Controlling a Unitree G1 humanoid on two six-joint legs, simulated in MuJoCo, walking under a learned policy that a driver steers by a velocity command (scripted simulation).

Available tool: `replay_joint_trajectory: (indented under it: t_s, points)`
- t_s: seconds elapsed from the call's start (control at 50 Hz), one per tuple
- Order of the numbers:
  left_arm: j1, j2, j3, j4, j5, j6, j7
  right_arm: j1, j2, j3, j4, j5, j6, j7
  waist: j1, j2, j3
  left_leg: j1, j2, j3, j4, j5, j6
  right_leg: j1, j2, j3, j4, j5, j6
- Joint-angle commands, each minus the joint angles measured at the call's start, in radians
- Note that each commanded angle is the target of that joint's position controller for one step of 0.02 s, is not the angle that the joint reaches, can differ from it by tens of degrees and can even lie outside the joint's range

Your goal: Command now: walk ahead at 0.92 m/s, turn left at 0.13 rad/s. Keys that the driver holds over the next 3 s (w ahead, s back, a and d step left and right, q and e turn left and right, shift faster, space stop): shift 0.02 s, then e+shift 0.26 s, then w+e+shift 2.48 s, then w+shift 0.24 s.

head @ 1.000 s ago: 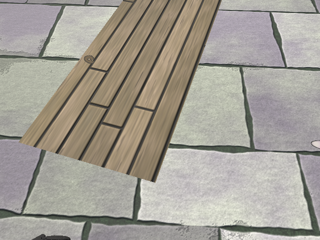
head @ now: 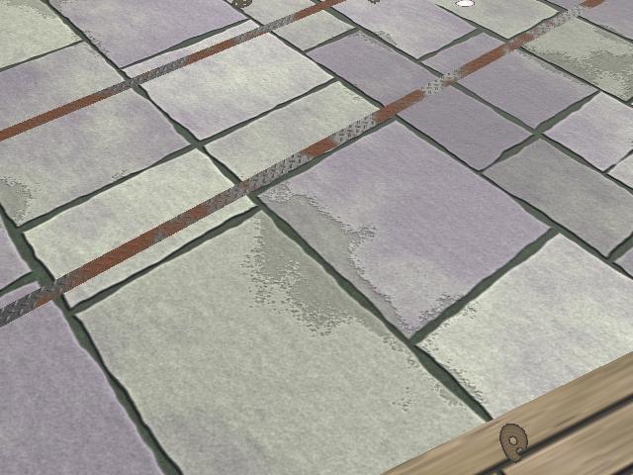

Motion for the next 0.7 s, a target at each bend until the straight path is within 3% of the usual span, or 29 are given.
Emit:
replay_joint_trajectory:
  t_s: [0.02,0.06,0.08,0.12,0.14,0.16,0.18,0.2,0.22,0.24,0.26,0.28,0.3,0.34,0.38,0.4,0.42,0.44,0.46,0.52,0.64,0.68,0.7]
  points:
    - [-0.059,0.093,0.01,-0.045,-0.015,-0.039,-0.005,-0.114,-0.031,0.015,-0.122,-0.006,-0.011,0.016,-0.062,-0.094,0.151,-0.137,0.071,0.025,-0.222,0.133,-0.028,-0.072,-0.23,0.207,-0.331,0.202,-0.157]
    - [-0.038,0.082,0.005,-0.028,-0.037,-0.045,-0.012,-0.184,0.018,0.037,-0.136,-0.004,-0.032,0.031,-0.042,-0.059,0.149,0.103,0.04,0.13,-0.496,0.324,-0.037,-0.171,-0.157,0.103,-0.327,0.568,-0.126]
    - [-0.005,0.111,0.011,-0.012,-0.046,-0.051,-0.014,-0.193,0.033,0.042,-0.133,0.001,-0.04,0.035,-0.032,-0.073,0.123,0.209,0.01,0.14,-0.546,0.404,-0.039,-0.172,-0.17,0.116,-0.332,0.654,-0.123]
    - [0.015,0.161,0.024,0.008,-0.048,-0.048,-0.012,-0.155,-0.008,0.027,-0.109,-0.003,-0.043,0.021,-0.045,-0.094,0.074,0.277,-0.03,0.134,-0.624,0.436,-0.03,-0.043,-0.176,0.129,-0.249,0.792,-0.102]
    - [0.013,0.207,0.04,-0.021,-0.091,-0.041,0.016,-0.123,-0.089,-0.016,-0.121,0.047,-0.065,-0.004,-0.077,-0.134,-0.01,0.339,-0.042,0.035,-0.667,0.415,-0.035,0.055,-0.199,0.185,-0.14,0.797,-0.091]
    - [-0.033,0.232,0.045,-0.024,-0.088,-0.024,0.031,-0.053,-0.128,-0.033,-0.101,0.049,-0.069,-0.017,-0.145,-0.146,-0.065,0.403,-0.047,0.033,-0.71,0.426,-0.031,0.101,-0.19,0.181,-0.025,0.849,-0.061]
    - [-0.073,0.224,0.044,-0.047,-0.073,-0.008,0.036,0.063,-0.146,-0.048,-0.065,0.036,-0.068,-0.029,-0.21,-0.154,-0.125,0.551,-0.011,0.035,-0.725,0.522,-0.027,0.048,-0.154,0.167,0.163,0.814,-0.016]
    - [-0.098,0.144,0.025,-0.1,-0.045,-0.002,0.039,0.216,-0.198,-0.062,-0.031,0.011,-0.057,-0.045,-0.247,-0.093,-0.263,0.833,0.162,-0.077,-0.615,0.807,0.007,-0.146,-0.085,0.16,0.455,0.516,0.031]
    - [0.138,-0.043,-0.022,-0.091,-0.036,0.004,0.033,0.211,-0.223,-0.052,-0.047,-0.03,-0.049,-0.042,-0.111,0.235,-0.476,1.13,0.501,-0.421,-0.539,1.245,0.193,-0.438,0.053,0.173,0.921,-0.408,0.08]
    - [0.177,0.057,-0.009,-0.085,-0.058,0.013,0.029,0.182,-0.171,-0.049,-0.085,-0.004,-0.036,-0.032,-0.126,0.218,-0.627,1.114,0.48,-0.504,-0.606,1.077,0.229,-0.46,0.011,0.27,1.068,-0.402,0.084]
    - [0.071,0.115,0.015,-0.117,-0.078,0.025,0.036,0.096,-0.115,-0.043,-0.102,0.02,-0.024,-0.035,-0.114,0.149,-0.481,0.984,0.433,-0.358,-0.648,0.934,0.207,-0.539,-0.05,0.218,1.048,-0.343,0.087]
    - [-0.003,0.125,0.024,-0.137,-0.072,0.037,0.048,0.045,-0.079,-0.037,-0.085,0.038,-0.017,-0.041,-0.094,0.067,-0.327,0.827,0.381,-0.255,-0.691,0.867,0.179,-0.579,-0.089,0.162,0.998,-0.266,0.1]
    - [-0.02,0.118,0.03,-0.135,-0.067,0.051,0.052,0.028,-0.046,-0.031,-0.067,0.042,-0.016,-0.044,-0.064,0.027,-0.239,0.69,0.34,-0.196,-0.755,0.645,0.158,-0.571,-0.13,0.148,0.976,-0.195,0.102]
    - [-0.01,0.065,0.03,-0.163,-0.069,0.082,0.037,-0.009,-0.058,-0.046,-0.04,0.03,-0.023,-0.048,-0.007,0.084,-0.156,0.458,0.33,-0.16,-0.928,0.121,0.15,-0.476,-0.199,0.143,0.947,-0.101,0.082]
    - [-0.083,0.053,0.034,-0.206,-0.067,0.099,0.029,-0.053,-0.072,-0.059,-0.021,0.037,-0.038,-0.053,0.005,0.094,-0.066,0.35,0.334,-0.109,-1.034,-0.086,0.137,-0.504,-0.227,0.133,0.901,-0.069,0.064]
    - [-0.116,0.057,0.036,-0.221,-0.064,0.101,0.029,-0.054,-0.075,-0.065,-0.012,0.037,-0.047,-0.057,0.003,0.073,-0.045,0.35,0.335,-0.072,-1.053,-0.089,0.13,-0.533,-0.235,0.137,0.877,-0.036,0.058]
    - [-0.181,0.041,0.024,-0.242,0.04,0.12,-0.013,0.065,-0.062,-0.051,0.021,0.007,-0.056,-0.055,-0.018,-0.019,-0.01,0.312,0.341,-0.024,-1.065,-0.037,0.113,-0.537,-0.215,0.102,0.818,0.049,0.035]
    - [-0.201,0.025,0.025,-0.249,0.037,0.126,-0.033,0.073,-0.085,-0.063,0.039,0.003,-0.063,-0.05,-0.008,0.01,-0.002,0.348,0.333,0.034,-1.062,-0.019,0.094,-0.565,-0.215,0.102,0.78,0.114,0.022]
    - [-0.214,0.031,0.024,-0.249,0.024,0.127,-0.046,0.072,-0.095,-0.069,0.038,0.005,-0.067,-0.044,-0.01,0.024,-0.012,0.381,0.326,0.071,-1.058,-0.028,0.076,-0.579,-0.212,0.101,0.746,0.165,0.013]
    - [-0.297,0.059,0.025,-0.268,0.0,0.125,-0.065,0.082,-0.12,-0.08,0.038,0.01,-0.066,-0.038,-0.024,0.025,0.001,0.452,0.325,0.147,-1.069,-0.086,0.037,-0.592,-0.2,0.082,0.625,0.247,-0.003]
    - [-0.495,0.081,0.019,-0.318,0.003,0.118,-0.091,0.201,-0.162,-0.1,0.074,0.001,-0.038,-0.05,-0.1,0.026,0.136,0.668,0.36,0.274,-1.105,-0.135,-0.003,-0.65,-0.19,-0.013,0.422,0.131,-0.066]
    - [-0.514,0.083,0.015,-0.322,0.001,0.115,-0.09,0.225,-0.171,-0.102,0.087,-0.003,-0.021,-0.051,-0.104,0.025,0.154,0.732,0.353,0.334,-1.052,0.015,-0.013,-0.621,-0.161,-0.059,0.376,0.041,-0.103]
    - [-0.485,0.087,0.017,-0.313,-0.001,0.114,-0.081,0.217,-0.184,-0.103,0.089,-0.001,-0.013,-0.05,-0.08,0.03,0.133,0.738,0.338,0.379,-0.973,0.264,-0.024,-0.541,-0.118,-0.097,0.349,-0.024,-0.128]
